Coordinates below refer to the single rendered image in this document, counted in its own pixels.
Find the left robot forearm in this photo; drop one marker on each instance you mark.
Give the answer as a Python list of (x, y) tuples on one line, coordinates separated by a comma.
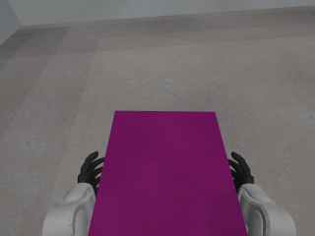
[(72, 214)]

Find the carton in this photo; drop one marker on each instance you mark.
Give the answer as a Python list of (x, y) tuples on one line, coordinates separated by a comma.
[(166, 173)]

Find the robot right hand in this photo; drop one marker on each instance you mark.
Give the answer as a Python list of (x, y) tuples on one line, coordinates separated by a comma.
[(242, 174)]

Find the robot left hand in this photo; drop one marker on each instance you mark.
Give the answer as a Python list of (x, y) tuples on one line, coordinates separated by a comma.
[(88, 171)]

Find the right robot forearm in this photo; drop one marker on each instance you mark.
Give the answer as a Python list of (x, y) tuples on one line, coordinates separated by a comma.
[(261, 214)]

